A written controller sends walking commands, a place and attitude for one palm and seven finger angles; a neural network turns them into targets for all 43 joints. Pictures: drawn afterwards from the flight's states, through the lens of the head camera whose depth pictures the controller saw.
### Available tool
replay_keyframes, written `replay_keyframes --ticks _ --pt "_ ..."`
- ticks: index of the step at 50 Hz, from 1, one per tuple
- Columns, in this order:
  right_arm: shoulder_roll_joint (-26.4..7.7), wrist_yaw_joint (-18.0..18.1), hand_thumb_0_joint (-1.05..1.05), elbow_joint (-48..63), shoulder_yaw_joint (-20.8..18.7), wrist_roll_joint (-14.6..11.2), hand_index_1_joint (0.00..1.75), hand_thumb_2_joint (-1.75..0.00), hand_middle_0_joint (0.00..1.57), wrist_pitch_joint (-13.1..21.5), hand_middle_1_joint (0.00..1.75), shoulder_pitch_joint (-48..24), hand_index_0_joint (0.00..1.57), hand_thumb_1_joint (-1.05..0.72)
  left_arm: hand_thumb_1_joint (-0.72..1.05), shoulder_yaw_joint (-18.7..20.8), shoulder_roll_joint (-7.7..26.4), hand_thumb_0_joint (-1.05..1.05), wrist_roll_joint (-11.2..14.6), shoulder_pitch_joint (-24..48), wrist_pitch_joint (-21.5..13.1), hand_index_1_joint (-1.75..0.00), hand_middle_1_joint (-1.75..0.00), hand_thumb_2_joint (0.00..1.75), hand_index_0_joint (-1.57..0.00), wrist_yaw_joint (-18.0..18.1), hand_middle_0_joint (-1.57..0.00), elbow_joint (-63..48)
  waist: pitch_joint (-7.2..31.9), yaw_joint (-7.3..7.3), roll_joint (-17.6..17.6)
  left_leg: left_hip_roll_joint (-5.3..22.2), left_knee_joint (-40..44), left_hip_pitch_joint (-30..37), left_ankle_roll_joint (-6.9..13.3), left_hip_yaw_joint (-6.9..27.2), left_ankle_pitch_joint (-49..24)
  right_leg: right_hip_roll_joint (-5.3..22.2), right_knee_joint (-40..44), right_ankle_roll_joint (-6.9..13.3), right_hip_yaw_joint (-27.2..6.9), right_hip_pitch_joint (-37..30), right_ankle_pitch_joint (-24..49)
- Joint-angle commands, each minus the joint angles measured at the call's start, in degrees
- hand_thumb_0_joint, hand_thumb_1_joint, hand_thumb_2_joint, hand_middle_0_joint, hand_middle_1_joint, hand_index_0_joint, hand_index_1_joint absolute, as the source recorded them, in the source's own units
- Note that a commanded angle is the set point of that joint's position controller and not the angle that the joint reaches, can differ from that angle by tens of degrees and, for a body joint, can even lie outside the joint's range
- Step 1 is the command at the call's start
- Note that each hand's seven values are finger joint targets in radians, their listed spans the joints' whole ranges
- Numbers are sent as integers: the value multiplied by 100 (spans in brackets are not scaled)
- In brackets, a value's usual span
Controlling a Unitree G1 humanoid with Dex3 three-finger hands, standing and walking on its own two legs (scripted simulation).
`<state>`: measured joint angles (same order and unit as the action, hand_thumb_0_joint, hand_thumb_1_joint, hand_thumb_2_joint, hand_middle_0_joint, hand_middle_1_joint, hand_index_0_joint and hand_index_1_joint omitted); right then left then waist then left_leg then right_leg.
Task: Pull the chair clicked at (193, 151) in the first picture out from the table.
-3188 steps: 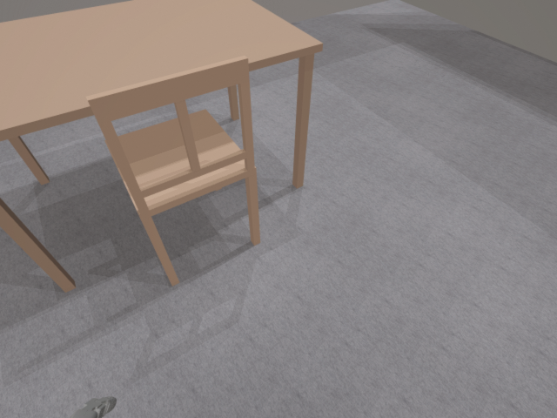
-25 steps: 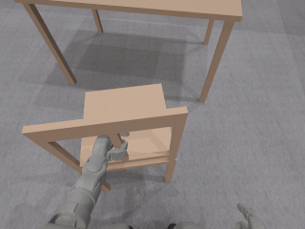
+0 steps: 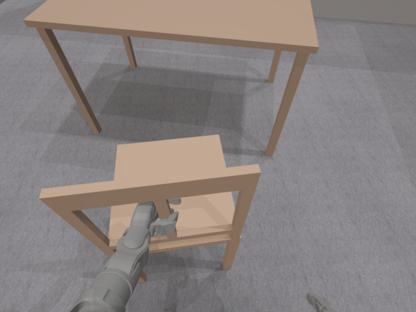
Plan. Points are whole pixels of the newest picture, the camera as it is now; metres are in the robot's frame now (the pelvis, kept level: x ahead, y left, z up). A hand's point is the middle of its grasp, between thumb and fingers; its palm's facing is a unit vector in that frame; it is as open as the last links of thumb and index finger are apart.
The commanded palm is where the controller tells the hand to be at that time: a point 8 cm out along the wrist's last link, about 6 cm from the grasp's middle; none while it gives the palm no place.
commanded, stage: open the thumb and straighten the fingers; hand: left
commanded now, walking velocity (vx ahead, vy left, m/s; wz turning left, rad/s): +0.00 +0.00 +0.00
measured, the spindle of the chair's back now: (166, 218) +0.33 +0.11 -0.12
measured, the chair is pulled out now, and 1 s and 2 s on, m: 0.55 0.55 0.55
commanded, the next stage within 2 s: draw the fingers out of the gap in 0.84 s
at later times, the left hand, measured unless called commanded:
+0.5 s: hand (157, 217) +0.32 +0.12 -0.07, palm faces -0.10 -0.99 -0.11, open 12.3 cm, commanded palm +0.30 +0.16 -0.05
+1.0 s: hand (154, 227) +0.30 +0.13 -0.07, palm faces -0.11 -0.99 -0.08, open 17.4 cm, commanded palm +0.27 +0.18 -0.05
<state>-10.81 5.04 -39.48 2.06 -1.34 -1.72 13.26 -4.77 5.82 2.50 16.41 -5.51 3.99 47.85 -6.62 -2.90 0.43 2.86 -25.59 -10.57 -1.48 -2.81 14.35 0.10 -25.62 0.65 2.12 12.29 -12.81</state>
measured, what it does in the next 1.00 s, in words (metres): stands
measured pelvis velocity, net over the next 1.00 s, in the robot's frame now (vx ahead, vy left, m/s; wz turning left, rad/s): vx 0.01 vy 0.01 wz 0.03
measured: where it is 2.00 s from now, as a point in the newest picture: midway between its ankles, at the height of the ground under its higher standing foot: outside the picture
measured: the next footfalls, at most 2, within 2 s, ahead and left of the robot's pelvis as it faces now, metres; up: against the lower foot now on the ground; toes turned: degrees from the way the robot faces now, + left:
none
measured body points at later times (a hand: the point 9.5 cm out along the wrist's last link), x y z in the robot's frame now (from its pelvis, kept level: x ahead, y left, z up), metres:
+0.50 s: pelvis +0.01 +0.01 -0.02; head +0.05 +0.00 +0.43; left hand +0.32 +0.17 -0.06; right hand +0.10 -0.26 -0.13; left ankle -0.01 +0.13 -0.74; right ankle +0.01 -0.11 -0.74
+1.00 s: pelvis +0.01 +0.01 -0.03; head +0.05 +0.00 +0.42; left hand +0.30 +0.18 -0.06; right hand +0.14 -0.24 -0.13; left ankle -0.01 +0.13 -0.74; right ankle +0.01 -0.11 -0.74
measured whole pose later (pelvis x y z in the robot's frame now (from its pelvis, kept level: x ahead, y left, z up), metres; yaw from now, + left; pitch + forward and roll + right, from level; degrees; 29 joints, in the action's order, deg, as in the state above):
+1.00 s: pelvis +0.01 +0.01 -0.03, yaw +2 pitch +8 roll +0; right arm -14.9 1.6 -34.1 0.5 -1.9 2.3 14.8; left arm -2.2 9.0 4.5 3.9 3.7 -2.2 27.5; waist 3.8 -4.5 1.5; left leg 1.3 -42.5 -28.1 -0.3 -1.5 22.6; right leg 2.3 -42.6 -0.4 2.9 29.2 -21.5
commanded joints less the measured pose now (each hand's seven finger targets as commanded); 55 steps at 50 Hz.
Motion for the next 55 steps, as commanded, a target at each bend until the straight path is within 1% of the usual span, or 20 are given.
replay_keyframes --ticks 1,4,5,6,7,9,12,16,17,24,30,31,35,37,44,46,47,50,52,55 --pt "-845 73 0 646 -321 17 30 -90 20 249 30 -190 20 -90 90 46 456 0 -65 1341 -370 -145 -145 90 -50 -2 -50 -1019 1955 176 -97 528 182 631 258 537 -1744 625 210 94 -465 -652 1538" --pt "-838 81 0 578 -318 31 30 -90 20 266 30 -158 20 -90 90 30 456 0 -74 1202 -398 -145 -145 90 -50 -9 -50 -917 1898 180 22 521 162 666 265 507 -1887 632 199 90 -454 -582 1702" --pt "-851 77 0 626 -344 35 30 -90 20 273 30 -162 20 -90 90 309 793 0 -80 1262 -466 -145 -145 90 -50 28 -50 -1519 1950 196 -32 528 148 666 248 523 -1992 650 164 109 -468 -695 1848" --pt "-1080 -159 0 342 -445 -118 30 -90 20 309 30 363 20 -90 78 150 328 0 164 774 -351 -145 -145 84 -50 -28 -50 -710 2002 -452 -927 81 31 -61 302 194 -1396 336 102 -55 62 -231 1697" --pt "-1137 -272 0 337 -470 -137 30 -90 20 322 30 342 20 -90 66 257 479 0 156 577 -402 -145 -145 78 -50 -54 -50 -714 1884 -219 -901 78 -19 -313 295 137 -1233 362 -65 -21 26 -221 1661" --pt "-1118 -359 0 460 -504 -80 30 -90 20 464 30 216 20 -90 42 676 993 0 121 972 -635 -145 -145 67 -50 -45 -50 -1498 2153 -207 -504 -49 -184 -422 346 74 -1120 340 -185 -41 -86 -249 1835" --pt "-1063 -482 0 537 -484 -66 30 -90 20 582 30 233 20 -90 5 304 724 0 20 906 -669 -145 -145 49 -50 -144 -50 -1790 2066 -247 135 -90 -329 -408 326 67 -1143 286 -314 7 -46 93 1676" --pt "-1103 -560 0 699 -510 -61 30 -90 20 597 30 241 20 -90 -43 314 651 0 27 712 -377 -138 -138 26 -47 -267 -47 -1759 2173 -175 244 -134 -524 -608 298 65 -1002 212 -528 8 20 307 1517" --pt "-1177 -529 0 660 -524 -69 30 -90 20 555 30 292 20 -90 -55 648 1068 0 53 982 -283 -130 -130 20 -45 -250 -45 -1678 2132 -213 69 -132 -566 -715 318 86 -926 210 -546 4 9 284 1511" --pt "-1161 -490 0 971 -567 -85 30 -90 20 648 30 238 20 -90 -55 107 276 0 268 703 0 -80 -80 20 -27 -460 -27 -2228 2461 -227 -179 -116 -773 -701 289 129 -1004 133 -831 -21 130 615 1291" --pt "-1191 -426 0 989 -550 -56 30 -90 20 655 30 278 20 -90 -55 354 612 0 140 751 112 -36 -36 20 -13 -343 -13 -2368 2299 -233 -365 -125 -927 -936 298 197 -815 109 -1007 -52 130 937 1014" --pt "-1261 -404 0 965 -540 -30 30 -90 20 609 30 319 20 -90 -55 933 1291 0 74 715 130 -29 -29 20 -10 -301 -10 -2243 2213 -138 -457 -134 -917 -1132 299 226 -689 121 -1048 -44 109 870 923" --pt "-1122 -371 0 1145 -488 -21 30 -90 20 619 30 221 20 -90 -55 783 1073 0 58 490 139 0 0 20 0 -321 0 -2739 2541 -89 -85 -159 -998 -995 308 158 -930 139 -1126 -38 52 698 1173" --pt "-1119 -374 0 1175 -487 -39 30 -90 20 631 30 206 20 -90 -55 547 859 0 103 347 197 0 0 20 0 -410 0 -2897 2621 -123 143 -132 -1047 -879 283 178 -1133 141 -1153 -12 85 728 1235" --pt "-1158 -355 0 1259 -482 -98 30 -90 20 704 30 138 20 -90 -55 45 420 0 274 3 590 0 0 20 0 -640 0 -2991 2260 -290 -328 -130 -1198 -1089 297 262 -907 120 -1153 -62 194 1107 1065" --pt "-1178 -330 0 1285 -477 -87 30 -90 20 697 30 114 20 -90 -55 182 610 0 237 127 594 0 0 20 0 -584 0 -3196 2274 -263 -297 -152 -1204 -1150 295 278 -778 128 -1186 -54 179 1140 937" --pt "-1288 -277 0 1203 -484 -57 30 -90 20 631 30 162 20 -90 -55 1141 1724 0 172 186 577 0 0 20 0 -499 0 -3006 2176 -120 -279 -169 -1216 -1329 300 278 -686 140 -1193 -29 115 1031 889" --pt "-1105 -282 0 1460 -460 -54 30 -90 20 658 30 28 20 -90 -55 772 1166 0 163 -522 446 0 0 20 0 -497 0 -3672 2626 11 -35 -187 -1193 -1097 297 206 -1008 169 -1291 -20 94 744 1161" --pt "-1116 -291 0 1504 -465 -65 30 -90 20 668 30 -9 20 -90 -55 732 1181 0 166 -924 431 0 0 20 0 -505 0 -3912 2717 43 218 -162 -1232 -1033 280 207 -1219 190 -1308 15 86 671 1296" --pt "-1108 -325 0 1589 -452 -99 30 -90 20 693 30 -89 20 -90 -55 389 863 0 212 -1535 567 0 0 20 0 -595 0 -4085 2437 -48 64 -140 -1287 -1146 269 217 -1162 177 -1303 -15 142 874 1247"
